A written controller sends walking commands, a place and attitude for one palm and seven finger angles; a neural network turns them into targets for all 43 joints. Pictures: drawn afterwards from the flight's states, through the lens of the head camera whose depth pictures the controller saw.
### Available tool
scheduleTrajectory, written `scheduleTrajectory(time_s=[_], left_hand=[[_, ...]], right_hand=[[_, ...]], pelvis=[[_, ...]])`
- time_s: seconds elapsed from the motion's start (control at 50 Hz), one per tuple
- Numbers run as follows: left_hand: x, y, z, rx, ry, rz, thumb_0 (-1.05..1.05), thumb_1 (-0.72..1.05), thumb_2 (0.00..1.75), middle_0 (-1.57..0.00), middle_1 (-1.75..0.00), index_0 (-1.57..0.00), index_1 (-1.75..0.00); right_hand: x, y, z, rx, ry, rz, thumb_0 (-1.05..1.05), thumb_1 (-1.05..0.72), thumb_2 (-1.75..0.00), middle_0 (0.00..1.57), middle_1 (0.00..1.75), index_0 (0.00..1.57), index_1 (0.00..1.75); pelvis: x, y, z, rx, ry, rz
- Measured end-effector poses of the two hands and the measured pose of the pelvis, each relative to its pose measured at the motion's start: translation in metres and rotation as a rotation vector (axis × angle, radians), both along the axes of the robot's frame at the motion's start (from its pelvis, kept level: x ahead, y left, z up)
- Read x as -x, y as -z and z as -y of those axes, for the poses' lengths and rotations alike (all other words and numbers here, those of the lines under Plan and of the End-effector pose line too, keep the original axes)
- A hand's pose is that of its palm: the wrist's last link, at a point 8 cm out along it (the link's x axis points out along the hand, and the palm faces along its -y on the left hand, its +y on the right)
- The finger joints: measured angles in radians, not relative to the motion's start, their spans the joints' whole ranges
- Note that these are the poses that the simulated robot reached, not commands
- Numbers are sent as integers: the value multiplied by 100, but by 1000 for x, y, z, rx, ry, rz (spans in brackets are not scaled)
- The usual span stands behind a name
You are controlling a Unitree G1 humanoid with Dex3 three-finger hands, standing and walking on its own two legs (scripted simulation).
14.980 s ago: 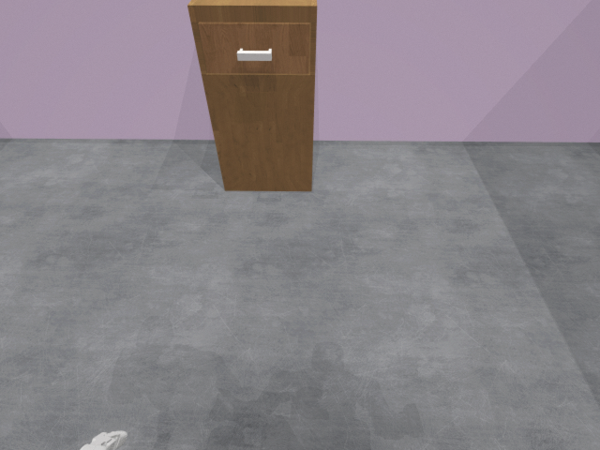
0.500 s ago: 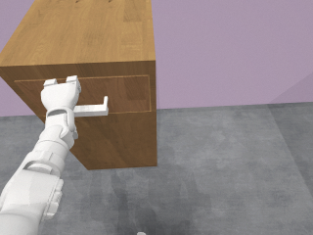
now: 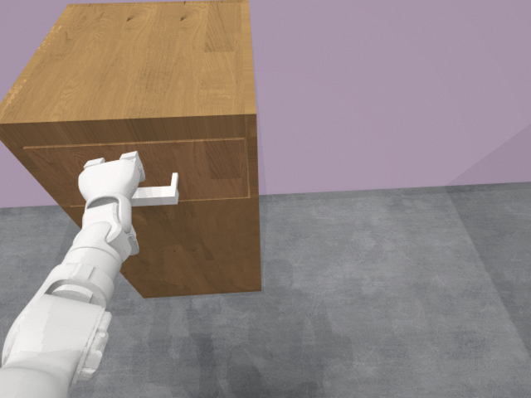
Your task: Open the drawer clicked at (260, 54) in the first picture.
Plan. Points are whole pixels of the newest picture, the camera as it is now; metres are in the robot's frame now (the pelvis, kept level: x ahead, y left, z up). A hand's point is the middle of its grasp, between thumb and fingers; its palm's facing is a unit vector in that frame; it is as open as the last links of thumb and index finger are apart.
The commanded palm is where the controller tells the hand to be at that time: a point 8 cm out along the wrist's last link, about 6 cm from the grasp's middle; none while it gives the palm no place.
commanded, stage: move the hooked fingers above the handle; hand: left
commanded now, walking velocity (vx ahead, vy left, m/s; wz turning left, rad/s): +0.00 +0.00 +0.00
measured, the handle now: (146, 187) +0.51 +0.24 -0.04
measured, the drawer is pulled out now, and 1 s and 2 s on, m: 0.00 0.00 0.00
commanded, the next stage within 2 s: lower the fingers behind the handle in 1.68 s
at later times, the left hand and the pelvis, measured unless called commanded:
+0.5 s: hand (142, 210) +0.43 +0.21 +0.01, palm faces -0.20 -0.11 -0.97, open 13.8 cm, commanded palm +0.43 +0.22 +0.08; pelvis +0.00 +0.00 +0.00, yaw +2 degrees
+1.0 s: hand (118, 210) +0.42 +0.25 +0.01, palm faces -0.20 -0.04 -0.98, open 13.8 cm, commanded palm +0.43 +0.23 +0.08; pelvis +0.00 -0.01 +0.00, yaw +2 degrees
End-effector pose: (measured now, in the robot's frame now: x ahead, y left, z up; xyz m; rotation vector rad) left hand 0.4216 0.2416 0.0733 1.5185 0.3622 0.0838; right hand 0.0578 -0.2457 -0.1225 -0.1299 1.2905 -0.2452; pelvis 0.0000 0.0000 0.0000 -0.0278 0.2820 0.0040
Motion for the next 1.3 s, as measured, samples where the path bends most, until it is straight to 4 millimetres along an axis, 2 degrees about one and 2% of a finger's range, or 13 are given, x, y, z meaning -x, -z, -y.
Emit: scheduleTrajectory(time_s=[0.08,0.18,0.28,0.4,0.5,0.6,0.68,0.76,0.88,0.96,1.12,1.2,1.3], left_hand=[[9,8,16,73,186,-28,-1,-49,30,-32,-120,-33,-122],[9,-9,35,61,397,174,-1,-49,30,-32,-120,-33,-121],[-5,-22,8,-29,224,320,0,-49,30,-32,-120,-32,-120],[0,0,-20,-74,-2,75,-1,-49,30,-31,-120,-32,-120],[5,11,23,93,221,-7,-1,-49,30,-32,-120,-32,-120],[-9,-11,58,84,446,216,-1,-49,30,-33,-120,-33,-120],[-21,-23,50,15,374,357,0,-49,30,-38,-125,-32,-120],[-20,-18,51,-37,242,311,0,-49,30,-41,-129,-31,-121],[-8,-3,-1,-43,-8,59,0,-49,30,-37,-125,-31,-121],[3,3,-18,-20,68,-23,0,-49,30,-34,-122,-32,-121],[4,1,34,74,422,149,-1,-49,30,-33,-121,-32,-120],[-14,-11,35,54,347,327,0,-49,30,-32,-120,-32,-120],[-19,-17,40,-36,237,342,-1,-49,30,-39,-127,-32,-123]], right_hand=[[-2,-13,10,67,-18,27,1,-91,-90,20,30,21,30],[-2,-10,27,126,-46,27,0,-91,-90,20,30,21,30],[-1,6,29,99,-53,8,0,-91,-90,20,30,20,30],[5,9,14,24,-28,-28,1,-91,-90,20,30,20,30],[5,-3,9,58,-32,-23,1,-91,-90,20,30,21,30],[2,-2,14,98,-30,7,1,-91,-90,20,30,21,30],[2,10,14,75,-34,-5,0,-91,-90,20,30,20,30],[2,17,5,12,-24,-31,0,-91,-90,20,30,20,30],[-1,0,-1,-2,24,4,1,-91,-90,20,30,21,30],[-1,-13,10,61,-2,15,1,-91,-90,20,30,21,30],[-2,-6,35,151,-67,-23,0,-91,-90,20,30,20,30],[-2,6,32,127,-59,-17,0,-91,-90,20,30,20,30],[1,18,13,29,-36,-33,0,-91,-90,20,30,20,30]], pelvis=[[-1,-2,4,6,-26,24],[3,6,1,13,-34,-3],[7,15,0,9,-20,-42],[3,8,0,8,-17,-34],[-4,2,0,12,-41,3],[-2,9,-2,14,-29,-22],[2,15,-5,11,-4,-52],[2,12,-6,2,18,-51],[-1,-1,3,-6,26,-11],[-2,-3,7,4,-13,6],[-1,10,-2,20,-54,-28],[1,18,-4,16,-30,-63],[1,16,-5,10,-2,-63]])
